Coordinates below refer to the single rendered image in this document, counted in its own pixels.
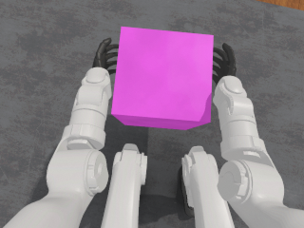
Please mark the robot right hand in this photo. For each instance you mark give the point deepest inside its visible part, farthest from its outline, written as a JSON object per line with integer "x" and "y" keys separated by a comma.
{"x": 227, "y": 64}

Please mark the left robot upper arm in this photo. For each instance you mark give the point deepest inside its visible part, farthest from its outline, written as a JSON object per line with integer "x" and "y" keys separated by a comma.
{"x": 74, "y": 177}

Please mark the carton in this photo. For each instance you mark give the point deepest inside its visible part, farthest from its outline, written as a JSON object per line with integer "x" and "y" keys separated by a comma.
{"x": 163, "y": 78}

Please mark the robot right thigh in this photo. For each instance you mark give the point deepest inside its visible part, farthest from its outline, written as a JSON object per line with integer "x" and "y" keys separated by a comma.
{"x": 202, "y": 178}

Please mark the robot right forearm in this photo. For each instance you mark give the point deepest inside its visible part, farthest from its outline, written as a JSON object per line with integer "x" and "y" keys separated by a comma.
{"x": 238, "y": 124}

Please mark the right robot upper arm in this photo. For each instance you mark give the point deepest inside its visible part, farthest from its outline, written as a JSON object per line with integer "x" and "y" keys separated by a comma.
{"x": 255, "y": 191}

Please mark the right robot foot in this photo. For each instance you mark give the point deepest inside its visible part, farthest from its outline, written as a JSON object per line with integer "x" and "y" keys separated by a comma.
{"x": 189, "y": 210}

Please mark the robot left hand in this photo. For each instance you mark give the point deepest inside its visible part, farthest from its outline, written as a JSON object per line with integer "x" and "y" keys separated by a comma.
{"x": 102, "y": 56}

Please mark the robot left forearm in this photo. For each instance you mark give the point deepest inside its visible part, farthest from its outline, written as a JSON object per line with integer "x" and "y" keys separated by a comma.
{"x": 86, "y": 129}

